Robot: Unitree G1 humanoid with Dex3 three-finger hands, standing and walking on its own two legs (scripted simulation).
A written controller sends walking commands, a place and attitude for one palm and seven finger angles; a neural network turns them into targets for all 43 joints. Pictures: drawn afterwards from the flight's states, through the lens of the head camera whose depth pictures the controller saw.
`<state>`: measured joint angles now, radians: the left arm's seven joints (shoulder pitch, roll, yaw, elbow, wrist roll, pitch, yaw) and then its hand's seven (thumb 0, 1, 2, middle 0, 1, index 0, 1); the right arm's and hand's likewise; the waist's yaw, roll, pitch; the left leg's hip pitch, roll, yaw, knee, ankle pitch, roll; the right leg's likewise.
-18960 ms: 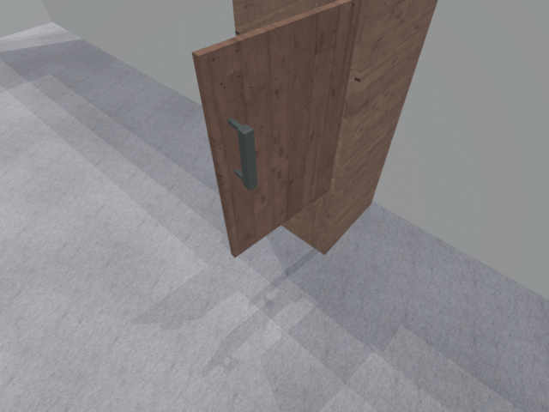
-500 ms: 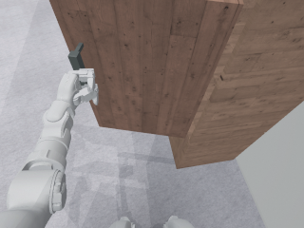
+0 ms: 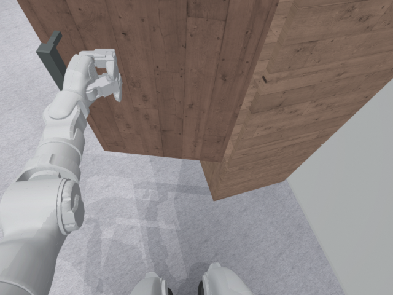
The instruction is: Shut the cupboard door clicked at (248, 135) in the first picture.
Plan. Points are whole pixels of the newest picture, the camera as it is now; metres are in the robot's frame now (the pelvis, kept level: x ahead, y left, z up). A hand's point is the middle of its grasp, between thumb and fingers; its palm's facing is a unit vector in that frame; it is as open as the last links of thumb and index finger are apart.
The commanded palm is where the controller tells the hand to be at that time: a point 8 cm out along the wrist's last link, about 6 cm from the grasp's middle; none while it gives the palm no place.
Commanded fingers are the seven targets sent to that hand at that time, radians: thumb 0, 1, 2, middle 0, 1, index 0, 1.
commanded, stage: push the door shut along its arc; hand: left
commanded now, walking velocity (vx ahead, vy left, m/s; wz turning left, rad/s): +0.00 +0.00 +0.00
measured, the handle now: (67, 73) +0.55 +0.19 +0.10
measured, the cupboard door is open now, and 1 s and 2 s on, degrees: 68 53 53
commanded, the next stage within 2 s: pull the fist back off the door in 0.58 s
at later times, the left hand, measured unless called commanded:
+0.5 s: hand (125, 72) +0.53 +0.08 +0.11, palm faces -0.38 -0.93 -0.03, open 3.4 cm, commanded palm +0.56 +0.10 +0.10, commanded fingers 0.00 0.90 0.90 -1.30 -1.50 -1.30 -1.50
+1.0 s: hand (149, 66) +0.57 +0.03 +0.09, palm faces +0.05 -0.99 -0.09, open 3.1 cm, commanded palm +0.53 +0.08 +0.10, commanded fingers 0.00 0.90 0.90 -1.30 -1.50 -1.30 -1.50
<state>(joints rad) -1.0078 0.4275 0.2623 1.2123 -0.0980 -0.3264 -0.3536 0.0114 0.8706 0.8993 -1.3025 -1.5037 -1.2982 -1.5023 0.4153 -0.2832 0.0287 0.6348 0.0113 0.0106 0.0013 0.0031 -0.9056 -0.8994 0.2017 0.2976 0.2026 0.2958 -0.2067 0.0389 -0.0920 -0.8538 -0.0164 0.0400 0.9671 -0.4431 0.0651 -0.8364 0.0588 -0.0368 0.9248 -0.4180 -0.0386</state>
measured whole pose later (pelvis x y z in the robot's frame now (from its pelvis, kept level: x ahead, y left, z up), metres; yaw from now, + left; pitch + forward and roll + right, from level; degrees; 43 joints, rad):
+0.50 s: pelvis -0.01 -0.01 -0.02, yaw +2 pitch +23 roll -3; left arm -1.26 0.49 0.15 1.32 -0.12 -0.24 -0.42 0.03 0.98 0.99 -1.30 -1.50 -1.30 -1.50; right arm 0.37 -0.30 0.03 0.70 0.00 -0.05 -0.03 0.00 -0.91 -0.90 0.20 0.30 0.20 0.30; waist -0.22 0.05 -0.09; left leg -1.02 -0.01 -0.01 1.08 -0.46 0.05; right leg -0.98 0.06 -0.10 1.01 -0.44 -0.06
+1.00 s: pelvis +0.00 -0.01 -0.02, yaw +0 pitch +26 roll -2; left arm -1.18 0.30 0.29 1.26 0.10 -0.32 0.21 0.01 0.90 0.92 -1.30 -1.50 -1.30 -1.50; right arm 0.50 -0.23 0.01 0.66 -0.09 -0.01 0.12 0.00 -0.91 -0.90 0.20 0.30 0.20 0.30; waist -0.25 0.08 -0.14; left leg -1.04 0.00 0.02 1.08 -0.48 0.04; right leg -1.02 0.08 -0.06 1.02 -0.45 -0.06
